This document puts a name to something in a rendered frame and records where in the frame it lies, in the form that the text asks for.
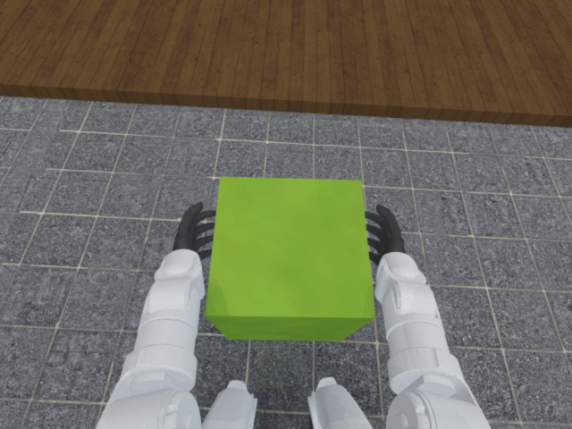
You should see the robot left shin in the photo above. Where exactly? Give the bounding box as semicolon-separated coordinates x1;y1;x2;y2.
217;380;248;397

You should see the carton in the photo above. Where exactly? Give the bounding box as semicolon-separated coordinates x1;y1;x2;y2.
205;176;375;341

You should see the robot left thigh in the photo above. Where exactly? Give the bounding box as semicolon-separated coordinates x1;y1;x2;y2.
201;388;257;429

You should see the robot right upper arm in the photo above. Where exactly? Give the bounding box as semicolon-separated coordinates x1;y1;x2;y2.
386;390;491;429

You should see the right robot forearm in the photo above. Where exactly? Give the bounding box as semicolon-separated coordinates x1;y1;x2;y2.
374;252;491;428

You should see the left robot forearm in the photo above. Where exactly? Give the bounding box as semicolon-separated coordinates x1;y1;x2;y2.
96;249;205;429

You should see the robot left upper arm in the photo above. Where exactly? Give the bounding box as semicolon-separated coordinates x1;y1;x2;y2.
97;387;201;429

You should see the robot left hand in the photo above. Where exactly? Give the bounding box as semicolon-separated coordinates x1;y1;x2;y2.
172;202;216;261

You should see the robot right hand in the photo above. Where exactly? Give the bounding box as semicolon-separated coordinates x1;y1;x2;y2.
365;205;406;266

